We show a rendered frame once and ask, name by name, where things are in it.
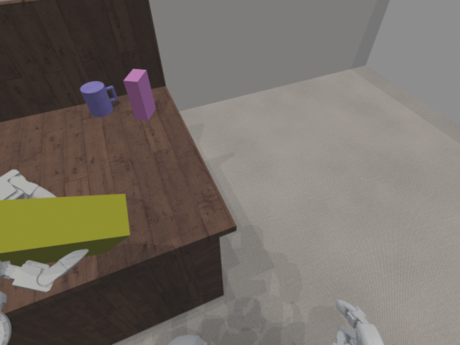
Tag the left robot hand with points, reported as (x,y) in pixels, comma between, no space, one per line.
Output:
(33,275)

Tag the right robot hand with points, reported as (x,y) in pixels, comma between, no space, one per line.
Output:
(366,333)

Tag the table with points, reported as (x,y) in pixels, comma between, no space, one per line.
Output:
(171,262)

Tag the sponge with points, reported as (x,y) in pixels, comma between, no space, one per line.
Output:
(45,230)

